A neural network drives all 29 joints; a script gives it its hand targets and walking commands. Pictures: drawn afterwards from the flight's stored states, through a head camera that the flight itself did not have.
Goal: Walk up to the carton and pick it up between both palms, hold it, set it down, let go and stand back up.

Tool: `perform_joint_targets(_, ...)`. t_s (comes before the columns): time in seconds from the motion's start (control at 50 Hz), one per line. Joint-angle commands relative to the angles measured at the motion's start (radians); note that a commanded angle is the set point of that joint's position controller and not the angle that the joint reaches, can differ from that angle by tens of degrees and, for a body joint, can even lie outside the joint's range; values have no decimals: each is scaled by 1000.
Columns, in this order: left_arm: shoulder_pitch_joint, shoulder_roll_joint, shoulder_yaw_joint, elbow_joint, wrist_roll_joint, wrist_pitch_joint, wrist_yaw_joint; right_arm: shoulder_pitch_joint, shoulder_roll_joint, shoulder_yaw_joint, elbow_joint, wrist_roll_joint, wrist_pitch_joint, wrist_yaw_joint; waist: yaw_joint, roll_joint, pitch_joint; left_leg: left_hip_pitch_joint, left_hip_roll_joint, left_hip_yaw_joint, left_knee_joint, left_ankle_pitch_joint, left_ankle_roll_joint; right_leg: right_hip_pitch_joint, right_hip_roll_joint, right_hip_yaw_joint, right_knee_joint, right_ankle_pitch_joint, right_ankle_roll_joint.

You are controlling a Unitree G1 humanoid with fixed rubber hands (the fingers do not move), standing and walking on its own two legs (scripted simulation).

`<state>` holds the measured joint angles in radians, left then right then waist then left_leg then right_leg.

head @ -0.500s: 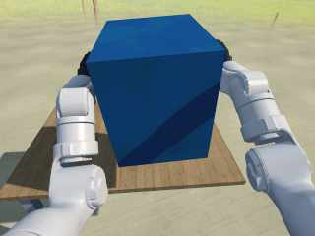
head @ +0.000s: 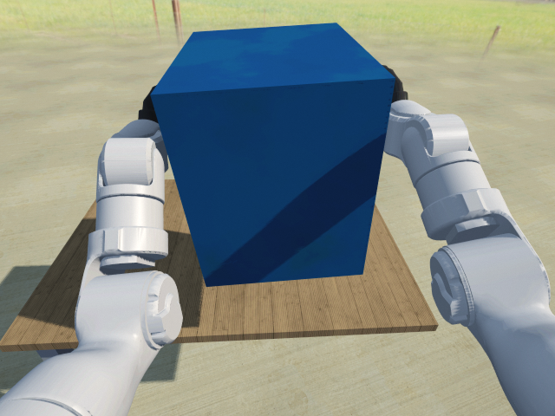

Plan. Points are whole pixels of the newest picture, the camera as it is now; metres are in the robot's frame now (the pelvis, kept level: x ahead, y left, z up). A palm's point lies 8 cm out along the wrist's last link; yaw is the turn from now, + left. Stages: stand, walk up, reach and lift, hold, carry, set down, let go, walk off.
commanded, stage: hold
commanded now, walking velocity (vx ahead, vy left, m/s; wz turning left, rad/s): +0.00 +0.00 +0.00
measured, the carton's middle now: (274, 148) +0.41 +0.01 +0.25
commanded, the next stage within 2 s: set down in 1.58 s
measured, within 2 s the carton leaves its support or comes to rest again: neither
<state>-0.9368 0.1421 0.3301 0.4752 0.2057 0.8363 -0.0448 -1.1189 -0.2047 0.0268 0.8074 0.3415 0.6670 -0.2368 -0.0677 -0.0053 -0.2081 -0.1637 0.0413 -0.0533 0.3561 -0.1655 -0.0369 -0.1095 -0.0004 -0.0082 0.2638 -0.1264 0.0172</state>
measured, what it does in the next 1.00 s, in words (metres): stands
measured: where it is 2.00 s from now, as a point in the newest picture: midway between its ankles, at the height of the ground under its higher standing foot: outside the picture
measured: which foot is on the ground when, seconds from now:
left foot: down 0.00-1.00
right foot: down 0.00-1.00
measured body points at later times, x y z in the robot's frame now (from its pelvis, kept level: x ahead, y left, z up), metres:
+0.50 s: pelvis -0.01 +0.00 +0.00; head -0.10 +0.01 +0.44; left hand +0.37 +0.17 +0.28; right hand +0.37 -0.15 +0.31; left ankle +0.02 +0.14 -0.75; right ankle +0.01 -0.13 -0.75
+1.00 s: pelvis +0.00 +0.00 +0.00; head -0.09 +0.02 +0.44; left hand +0.39 +0.17 +0.28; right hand +0.39 -0.15 +0.31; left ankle +0.02 +0.14 -0.75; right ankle +0.01 -0.13 -0.75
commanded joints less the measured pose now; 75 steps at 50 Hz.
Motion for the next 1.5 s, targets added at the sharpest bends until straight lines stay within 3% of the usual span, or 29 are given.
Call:
perform_joint_targets(0.0, -762, -582, -339, -200, -190, -72, -161, -669, 621, 189, -322, 221, -45, 146, -10, 65, -312, 66, -88, 33, -17, 261, -27, 188, 85, 23, 3, 194, -6)
perform_joint_targets(0.16, -720, -603, -383, -328, -202, -48, -152, -625, 597, 212, -418, 254, -30, 142, -22, 77, -306, 107, -78, 27, -4, 354, -50, 191, 101, 20, 9, 254, -14)
perform_joint_targets(0.28, -708, -579, -373, -333, -184, -33, -154, -616, 592, 205, -421, 239, -18, 151, -10, 61, -282, 90, -77, 33, -18, 285, -40, 176, 94, 28, -1, 197, -17)
perform_joint_targets(0.44, -754, -553, -332, -248, -172, -44, -154, -669, 634, 183, -365, 191, -21, 161, 11, 33, -260, 18, -83, 42, -51, 106, -1, 137, 77, 32, -15, 55, -10)
perform_joint_targets(0.64, -810, -543, -298, -100, -182, -72, -169, -725, 630, 118, -257, 132, -33, 165, 0, 27, -251, -44, -76, 41, -74, -21, 15, 109, 61, 43, -23, -47, -8)
perform_joint_targets(0.8, -802, -561, -304, -110, -189, -84, -166, -711, 626, 138, -254, 165, -45, 157, -6, 51, -286, 0, -84, 37, -51, 96, -2, 151, 68, 34, -12, 66, -6)
perform_joint_targets(0.98, -745, -594, -360, -254, -197, -64, -158, -655, 613, 206, -365, 241, -40, 141, -16, 70, -316, 90, -85, 29, -7, 319, -38, 194, 93, 20, 8, 238, -8)
perform_joint_targets(1.1, -711, -600, -383, -334, -201, -44, -152, -620, 592, 212, -424, 254, -27, 143, -21, 74, -304, 108, -76, 27, -5, 354, -51, 191, 101, 21, 8, 254, -15)
perform_joint_targets(1.3, -735, -561, -353, -296, -176, -37, -154, -645, 618, 196, -396, 215, -17, 158, 5, 43, -273, 51, -82, 39, -36, 185, -18, 155, 84, 31, -9, 117, -14)
perform_joint_targets(1.48, -787, -545, -306, -146, -175, -58, -165, -708, 633, 140, -296, 147, -26, 165, 7, 22, -244, -31, -76, 43, -73, -2, 14, 110, 66, 40, -23, -35, -8)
